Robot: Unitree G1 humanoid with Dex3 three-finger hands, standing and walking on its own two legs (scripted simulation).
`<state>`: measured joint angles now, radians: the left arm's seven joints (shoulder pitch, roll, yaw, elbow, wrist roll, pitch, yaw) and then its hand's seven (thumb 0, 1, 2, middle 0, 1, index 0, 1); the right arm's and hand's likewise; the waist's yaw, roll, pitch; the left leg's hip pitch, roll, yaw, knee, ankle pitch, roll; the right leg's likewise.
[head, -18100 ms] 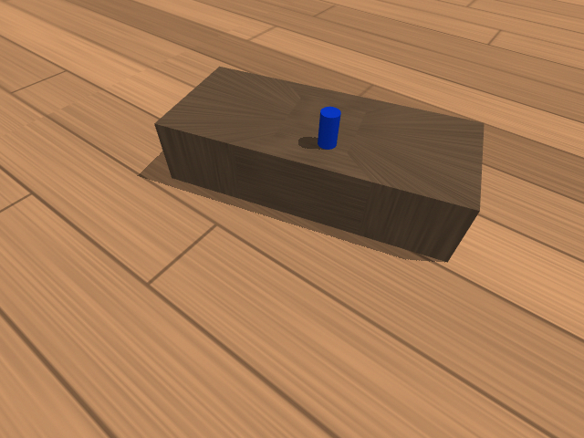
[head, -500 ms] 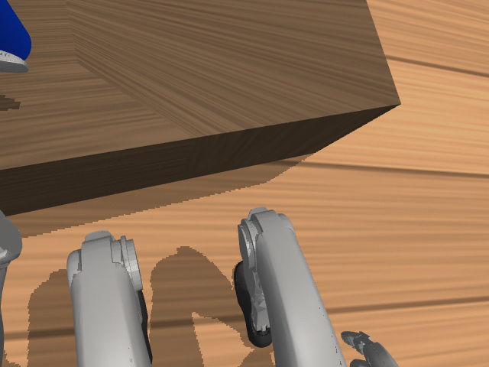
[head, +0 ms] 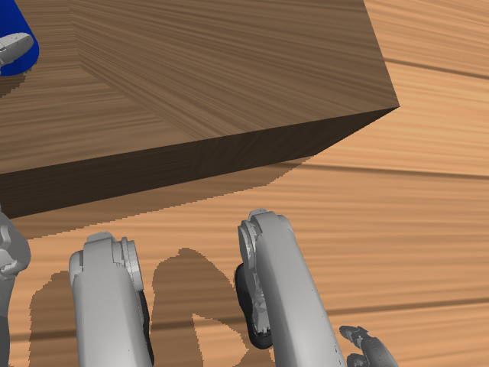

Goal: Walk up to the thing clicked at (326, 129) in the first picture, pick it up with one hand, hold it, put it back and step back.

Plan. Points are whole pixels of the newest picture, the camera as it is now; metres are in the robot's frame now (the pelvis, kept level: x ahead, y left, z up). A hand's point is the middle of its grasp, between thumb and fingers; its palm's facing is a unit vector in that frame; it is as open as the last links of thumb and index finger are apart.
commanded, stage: settle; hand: left
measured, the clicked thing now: out of the picture +0.58 +0.27 +0.02
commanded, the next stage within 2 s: lift in 0.82 s
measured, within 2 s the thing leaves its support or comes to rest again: leaves its support in 0.04 s
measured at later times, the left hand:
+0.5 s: hand out of the picture +0.56 +0.27 +0.09, palm faces +0.25 -0.97 -0.06, open 11.2 cm
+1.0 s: hand out of the picture +0.56 +0.26 +0.13, palm faces +0.25 -0.97 -0.06, open 11.2 cm
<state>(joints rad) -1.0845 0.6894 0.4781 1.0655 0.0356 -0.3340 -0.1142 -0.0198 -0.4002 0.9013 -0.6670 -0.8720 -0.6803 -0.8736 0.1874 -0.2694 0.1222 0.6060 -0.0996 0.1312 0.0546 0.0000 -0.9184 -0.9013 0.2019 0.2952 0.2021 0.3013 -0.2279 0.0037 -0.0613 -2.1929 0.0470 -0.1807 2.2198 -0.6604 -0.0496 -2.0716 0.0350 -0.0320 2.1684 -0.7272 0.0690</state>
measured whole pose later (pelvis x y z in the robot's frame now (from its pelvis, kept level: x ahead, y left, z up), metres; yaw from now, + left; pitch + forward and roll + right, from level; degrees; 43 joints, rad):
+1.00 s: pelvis +0.02 +0.00 +0.11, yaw +3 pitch +36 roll -6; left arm -0.99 0.56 0.44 1.02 -0.02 -0.32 -0.09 -0.02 -0.55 1.11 -0.65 -0.99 -0.67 -1.00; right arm 0.22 -0.25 0.06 0.63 -0.05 0.07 0.02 0.00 -0.90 -0.90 0.20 0.30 0.20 0.30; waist -0.18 0.03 -0.14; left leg -1.86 0.07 -0.12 1.86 -0.64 -0.04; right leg -1.77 0.02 -0.02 1.82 -0.69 0.05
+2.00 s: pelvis +0.05 +0.01 +0.28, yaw +7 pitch +19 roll -4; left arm -0.36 0.25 0.20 0.59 -0.13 -0.35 -0.03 -0.02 -0.54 1.11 -0.65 -0.99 -0.67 -0.99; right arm 0.20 -0.22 0.00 0.66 0.00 0.00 -0.02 0.01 -0.92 -0.90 0.20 0.30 0.20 0.30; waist -0.05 0.02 -0.12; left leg -1.08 0.07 -0.07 1.24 -0.50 -0.03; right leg -0.98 -0.01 -0.03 1.19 -0.54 0.04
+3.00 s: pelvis +0.08 +0.00 +0.33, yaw +8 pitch +10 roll -2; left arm -0.17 0.20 0.15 0.45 -0.15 -0.34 -0.02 -0.02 -0.54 1.10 -0.65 -0.99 -0.67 -0.99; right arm 0.22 -0.21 -0.01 0.66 0.00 0.01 -0.02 0.01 -0.93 -0.91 0.20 0.30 0.20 0.30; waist -0.03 0.02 -0.05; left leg -0.68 0.07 -0.03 0.94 -0.43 -0.04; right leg -0.60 -0.02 -0.01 0.90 -0.46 0.04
